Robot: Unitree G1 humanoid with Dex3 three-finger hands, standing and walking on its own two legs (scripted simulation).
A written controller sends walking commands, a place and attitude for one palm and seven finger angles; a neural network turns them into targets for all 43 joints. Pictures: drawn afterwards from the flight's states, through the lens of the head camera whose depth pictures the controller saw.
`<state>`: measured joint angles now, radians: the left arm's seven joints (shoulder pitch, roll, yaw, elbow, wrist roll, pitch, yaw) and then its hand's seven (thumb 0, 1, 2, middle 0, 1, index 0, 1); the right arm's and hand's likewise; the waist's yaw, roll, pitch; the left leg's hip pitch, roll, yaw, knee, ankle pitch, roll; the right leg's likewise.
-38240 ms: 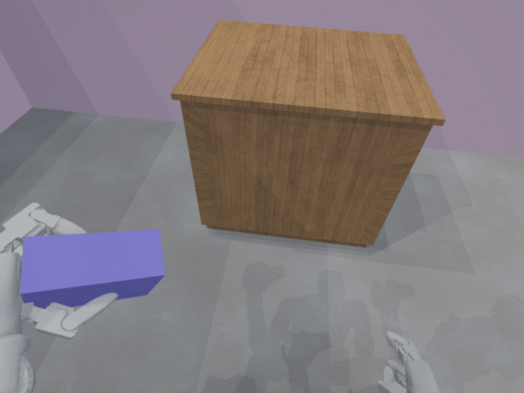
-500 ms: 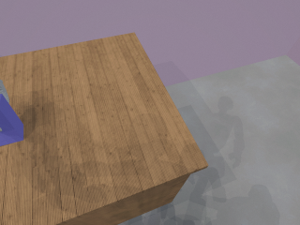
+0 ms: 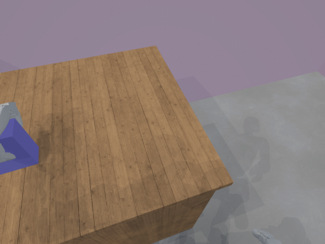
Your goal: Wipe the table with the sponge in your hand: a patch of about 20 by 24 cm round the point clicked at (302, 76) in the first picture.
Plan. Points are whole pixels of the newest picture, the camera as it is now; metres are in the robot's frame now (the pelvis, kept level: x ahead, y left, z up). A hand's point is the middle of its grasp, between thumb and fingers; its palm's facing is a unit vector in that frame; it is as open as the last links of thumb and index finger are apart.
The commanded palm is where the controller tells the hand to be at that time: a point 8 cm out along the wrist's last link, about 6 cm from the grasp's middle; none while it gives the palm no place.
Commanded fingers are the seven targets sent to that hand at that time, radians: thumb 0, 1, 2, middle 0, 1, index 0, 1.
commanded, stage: wipe back along the first lane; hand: left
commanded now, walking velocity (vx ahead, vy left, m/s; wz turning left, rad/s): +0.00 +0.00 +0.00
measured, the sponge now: (9, 152) +0.30 +0.42 +0.03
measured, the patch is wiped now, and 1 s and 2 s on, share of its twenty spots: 1.00 1.00 1.00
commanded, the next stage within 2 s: lift the sponge slowly off the table in 1.02 s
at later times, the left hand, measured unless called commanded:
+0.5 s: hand out of the picture +0.28 +0.39 +0.09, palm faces -0.02 -0.01 -1.00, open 10.0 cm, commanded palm +0.23 +0.37 +0.12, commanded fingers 0.00 0.10 1.30 -1.20 -1.60 -1.20 -1.60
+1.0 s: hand out of the picture +0.21 +0.36 +0.09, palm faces +0.01 -0.02 -1.00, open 10.0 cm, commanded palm +0.17 +0.34 +0.11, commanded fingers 0.00 0.10 1.30 -1.20 -1.60 -1.20 -1.60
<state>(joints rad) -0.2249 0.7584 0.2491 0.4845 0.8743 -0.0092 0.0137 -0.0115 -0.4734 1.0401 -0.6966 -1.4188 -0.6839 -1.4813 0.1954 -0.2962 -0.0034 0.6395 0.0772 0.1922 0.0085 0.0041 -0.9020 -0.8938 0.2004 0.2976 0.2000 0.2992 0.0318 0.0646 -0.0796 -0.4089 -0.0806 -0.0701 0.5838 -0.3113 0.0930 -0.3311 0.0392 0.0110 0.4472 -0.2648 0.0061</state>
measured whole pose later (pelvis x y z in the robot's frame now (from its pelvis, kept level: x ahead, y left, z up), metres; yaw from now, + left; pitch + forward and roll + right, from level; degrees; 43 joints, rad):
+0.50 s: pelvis +0.00 +0.01 +0.00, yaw +0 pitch +6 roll -3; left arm -0.01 0.69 0.22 0.19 0.85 0.08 0.02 -0.01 -0.47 1.04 -0.69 -1.42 -0.68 -1.49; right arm 0.17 -0.28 0.00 0.64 0.07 0.15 0.00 0.01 -0.90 -0.89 0.20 0.30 0.20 0.30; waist 0.06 0.09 -0.06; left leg -0.35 -0.10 -0.06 0.55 -0.30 0.11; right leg -0.27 0.02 0.02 0.42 -0.26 0.00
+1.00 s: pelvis +0.00 +0.00 +0.00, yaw +0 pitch +5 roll -3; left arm 0.26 0.64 0.23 -0.13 0.83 0.17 0.05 -0.01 -0.47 1.04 -0.70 -1.42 -0.69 -1.48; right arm 0.10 -0.27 0.02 0.62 0.05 0.11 -0.02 0.01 -0.90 -0.89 0.20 0.30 0.20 0.30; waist 0.11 0.08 -0.04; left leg -0.31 -0.09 -0.07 0.55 -0.31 0.09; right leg -0.24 0.03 0.01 0.43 -0.27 0.01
